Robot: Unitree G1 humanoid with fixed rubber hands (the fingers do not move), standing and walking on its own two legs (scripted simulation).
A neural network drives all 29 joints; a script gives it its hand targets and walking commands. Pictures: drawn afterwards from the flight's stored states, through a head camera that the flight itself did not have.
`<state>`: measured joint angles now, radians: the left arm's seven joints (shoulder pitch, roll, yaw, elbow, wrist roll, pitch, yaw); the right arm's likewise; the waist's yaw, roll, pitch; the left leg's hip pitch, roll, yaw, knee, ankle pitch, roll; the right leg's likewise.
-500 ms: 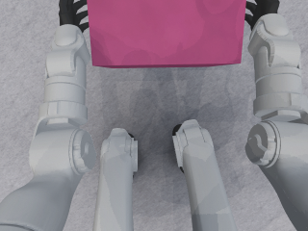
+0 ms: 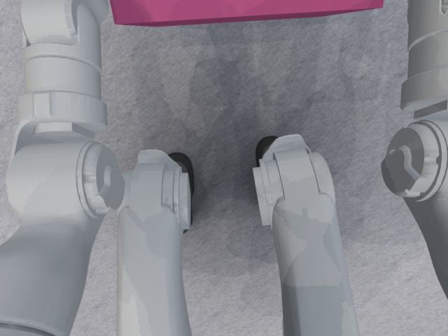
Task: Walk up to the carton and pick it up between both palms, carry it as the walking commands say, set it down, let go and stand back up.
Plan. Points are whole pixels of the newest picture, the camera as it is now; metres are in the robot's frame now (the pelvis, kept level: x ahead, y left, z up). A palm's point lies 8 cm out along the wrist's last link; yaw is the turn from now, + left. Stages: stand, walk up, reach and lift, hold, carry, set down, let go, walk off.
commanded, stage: set down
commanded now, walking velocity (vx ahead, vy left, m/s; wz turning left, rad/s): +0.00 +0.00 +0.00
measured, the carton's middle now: out of the picture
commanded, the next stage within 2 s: none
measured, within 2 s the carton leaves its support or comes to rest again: rests again in 0.78 s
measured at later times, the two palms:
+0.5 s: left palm out of the picture +0.58 +0.13 -0.22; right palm out of the picture +0.56 -0.26 -0.20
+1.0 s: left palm out of the picture +0.59 +0.13 -0.23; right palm out of the picture +0.56 -0.26 -0.21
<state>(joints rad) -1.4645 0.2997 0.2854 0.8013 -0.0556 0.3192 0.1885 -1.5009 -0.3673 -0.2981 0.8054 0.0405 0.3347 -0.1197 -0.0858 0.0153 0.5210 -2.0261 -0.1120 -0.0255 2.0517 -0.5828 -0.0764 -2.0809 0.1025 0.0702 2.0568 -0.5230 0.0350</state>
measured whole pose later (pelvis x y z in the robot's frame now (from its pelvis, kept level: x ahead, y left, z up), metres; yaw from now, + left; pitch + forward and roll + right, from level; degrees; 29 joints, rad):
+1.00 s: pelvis +0.02 +0.00 -0.05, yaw +1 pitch +32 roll +1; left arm -1.53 0.36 0.12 1.01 -0.17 0.22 0.13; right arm -1.52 -0.48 -0.23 1.04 0.15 0.22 -0.01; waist -0.09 0.02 0.52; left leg -2.17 -0.11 -0.03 2.24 -0.63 -0.06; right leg -2.19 0.03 0.01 2.23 -0.60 0.01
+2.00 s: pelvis +0.02 +0.00 -0.06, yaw +1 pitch +32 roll +1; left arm -1.51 0.33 0.22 1.00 -0.08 0.16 0.03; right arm -1.49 -0.46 -0.33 1.03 0.09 0.17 0.09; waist -0.08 0.01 0.52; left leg -2.19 -0.09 -0.01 2.30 -0.66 -0.04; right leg -2.21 0.01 0.00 2.29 -0.62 -0.01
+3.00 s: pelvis +0.02 +0.00 -0.03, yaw +0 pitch +32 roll +2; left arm -1.43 0.48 0.15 0.85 -0.22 0.22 0.09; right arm -1.41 -0.57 -0.24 0.89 0.23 0.19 0.01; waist -0.08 0.01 0.52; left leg -2.08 -0.05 0.00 2.21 -0.68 -0.03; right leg -2.12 0.01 0.00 2.20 -0.63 -0.02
